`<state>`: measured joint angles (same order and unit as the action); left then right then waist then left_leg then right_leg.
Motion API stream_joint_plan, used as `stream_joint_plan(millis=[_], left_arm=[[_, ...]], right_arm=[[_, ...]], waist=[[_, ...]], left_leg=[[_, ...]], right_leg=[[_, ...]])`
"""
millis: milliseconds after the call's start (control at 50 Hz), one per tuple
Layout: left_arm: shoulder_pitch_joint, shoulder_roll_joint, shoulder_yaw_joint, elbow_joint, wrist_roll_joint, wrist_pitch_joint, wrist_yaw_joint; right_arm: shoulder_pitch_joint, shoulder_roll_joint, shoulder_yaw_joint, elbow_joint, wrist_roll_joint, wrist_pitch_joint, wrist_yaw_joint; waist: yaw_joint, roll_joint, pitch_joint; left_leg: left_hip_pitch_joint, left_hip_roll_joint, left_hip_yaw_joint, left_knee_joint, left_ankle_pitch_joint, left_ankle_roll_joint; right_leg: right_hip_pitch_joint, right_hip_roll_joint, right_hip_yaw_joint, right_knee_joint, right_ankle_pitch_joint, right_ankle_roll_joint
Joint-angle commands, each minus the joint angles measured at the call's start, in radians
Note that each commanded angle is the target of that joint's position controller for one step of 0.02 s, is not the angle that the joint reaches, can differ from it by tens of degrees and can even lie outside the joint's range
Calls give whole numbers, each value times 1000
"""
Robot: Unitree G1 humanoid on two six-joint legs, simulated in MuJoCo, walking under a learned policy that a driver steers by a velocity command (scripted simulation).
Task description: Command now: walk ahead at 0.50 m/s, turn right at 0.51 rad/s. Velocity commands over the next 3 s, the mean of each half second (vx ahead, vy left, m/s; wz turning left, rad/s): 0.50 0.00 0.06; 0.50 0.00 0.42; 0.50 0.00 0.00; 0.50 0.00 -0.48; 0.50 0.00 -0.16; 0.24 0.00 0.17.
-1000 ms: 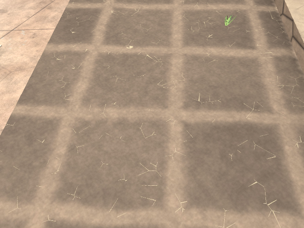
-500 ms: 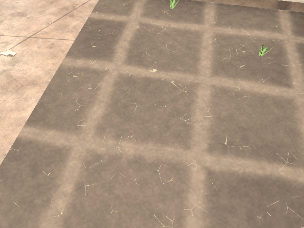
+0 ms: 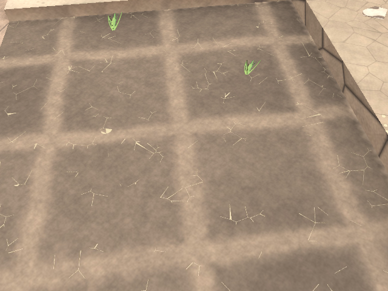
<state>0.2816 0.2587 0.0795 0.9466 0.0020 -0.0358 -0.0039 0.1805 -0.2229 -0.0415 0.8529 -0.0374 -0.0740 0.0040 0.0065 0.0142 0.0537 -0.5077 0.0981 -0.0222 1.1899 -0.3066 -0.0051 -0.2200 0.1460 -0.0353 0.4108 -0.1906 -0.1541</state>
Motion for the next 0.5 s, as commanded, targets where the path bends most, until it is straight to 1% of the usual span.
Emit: stream_joint_plan(millis=[20, 40, 80, 100, 140, 200, 240, 260, 280, 300, 320, 340, 360, 380, 400, 420, 440, 460, 480, 500], left_arm=[[34, 128, 21, -53, -7, -36, 6], [57, 132, 21, -51, -6, -37, 5], [110, 118, 15, -42, -6, -38, 3], [134, 109, 11, -37, -5, -39, 3], [164, 108, 5, -32, -2, -42, 3], [189, 107, -3, -26, 9, -47, 8], [198, 107, -9, -17, 20, -49, 14], [193, 110, -11, -13, 25, -50, 18], [172, 116, -12, -13, 29, -52, 23], [147, 126, -13, -16, 32, -54, 27], [131, 138, -12, -16, 35, -56, 32], [119, 149, -10, -15, 41, -52, 35], [98, 159, -9, -20, 38, -46, 35], [81, 151, -16, -45, 29, -49, 34], [170, 70, -30, -81, -3, -56, 16], [119, 122, -22, -88, 30, -63, 11], [45, 120, -25, -119, 29, -72, 4], [7, 123, -27, -132, 27, -79, -1], [-5, 112, -28, -139, 31, -72, -3], [8, 100, -33, -146, 42, -53, -4]], right_arm=[[79, -77, -15, -42, -12, 33, 9], [43, -77, -14, -56, -10, 36, 11], [-29, -80, -12, -79, -6, 40, 15], [-55, -79, -10, -85, -3, 40, 18], [-114, -80, -6, -102, 5, 40, 22], [-195, -78, 2, -129, 13, 35, 28], [-233, -79, 7, -144, 16, 29, 33], [-235, -82, 8, -148, 17, 26, 35], [-215, -87, 6, -147, 19, 24, 36], [-174, -96, 2, -136, 20, 23, 33], [-109, -110, -4, -117, 20, 23, 26], [1, -131, -15, -82, 19, 20, 19], [147, -144, -26, -34, 13, 14, 13], [300, -193, -44, 3, -7, 10, 4], [341, -317, -81, 3, -17, 16, 0], [255, -261, -72, 3, 31, 26, 17], [164, -234, -65, -19, 39, 30, 20], [123, -177, -52, -26, 33, 32, 22], [110, -154, -45, -24, 31, 29, 17], [104, -136, -37, -15, 35, 25, 11]], waist=[[-40, -17, -36], [-26, -31, -29], [8, -53, -19], [24, -62, -20], [52, -75, -18], [81, -81, 0], [87, -81, 23], [79, -80, 30], [58, -81, 29], [31, -87, 12], [0, -100, -21], [-47, -104, -76], [-114, -89, -143], [-179, -35, -226], [-113, 219, -313], [-86, 110, -303], [-55, 62, -150], [-38, -19, -77], [-11, -41, -29], [19, -27, -18]], left_leg=[[-76, 20, 23, -87, 62, -41], [-99, 23, 34, -133, 103, -46], [-148, 26, 49, -233, 187, -45], [-160, 26, 55, -282, 226, -39], [-180, 18, 68, -363, 282, -21], [-198, -3, 88, -471, 320, 14], [-193, -26, 99, -537, 307, 42], [-172, -40, 99, -567, 289, 59], [-125, -61, 102, -597, 257, 79], [-53, -94, 113, -613, 214, 101], [21, -130, 126, -615, 167, 122], [116, -163, 130, -629, 127, 144], [271, -182, 129, -701, 159, 168], [509, -64, -23, -723, 143, 222], [792, 220, -554, -769, 159, 406], [778, 233, -736, -887, 154, 418], [632, 211, -583, -905, 95, 392], [508, 176, -489, -942, 141, 359], [412, 129, -416, -961, 210, 327], [340, 84, -354, -978, 271, 302]], right_leg=[[36, -256, 260, -203, 397, -129], [46, -249, 248, -210, 418, -115], [101, -242, 230, -222, 458, -75], [136, -240, 215, -225, 481, -52], [206, -244, 188, -226, 519, -17], [297, -269, 157, -238, 541, -3], [347, -297, 132, -245, 567, -6], [364, -312, 117, -240, 603, -5], [369, -324, 94, -221, 684, 2], [371, -330, 69, -175, 834, 12], [384, -336, 50, -98, 996, 21], [397, -336, 34, 38, 1100, 29], [358, -319, 8, 230, 1068, 38], [171, -288, -21, 497, 807, 51], [-242, -77, -60, 938, 53, 116], [-393, -62, 95, 1023, -266, 95], [-452, -131, 124, 996, -188, 92], [-435, -171, 111, 929, -132, 97], [-401, -196, 106, 863, -120, 107], [-352, -215, 101, 807, -115, 126]])
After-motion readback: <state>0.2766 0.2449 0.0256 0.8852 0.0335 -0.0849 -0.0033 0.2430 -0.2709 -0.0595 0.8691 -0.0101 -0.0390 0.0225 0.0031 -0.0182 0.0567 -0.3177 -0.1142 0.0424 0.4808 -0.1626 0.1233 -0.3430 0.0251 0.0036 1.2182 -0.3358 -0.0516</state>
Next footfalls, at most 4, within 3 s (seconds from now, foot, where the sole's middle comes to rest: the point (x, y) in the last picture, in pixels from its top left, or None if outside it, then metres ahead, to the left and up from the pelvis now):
0.38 left None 0.38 0.11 -0.77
0.92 right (205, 225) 0.71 0.01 -0.77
1.44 left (134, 185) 0.89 0.29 -0.77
1.98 right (174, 129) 1.19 0.14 -0.77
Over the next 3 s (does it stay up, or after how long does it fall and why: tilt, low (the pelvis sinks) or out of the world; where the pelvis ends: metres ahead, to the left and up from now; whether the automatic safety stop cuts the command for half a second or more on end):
stays up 1.52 0.21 0.00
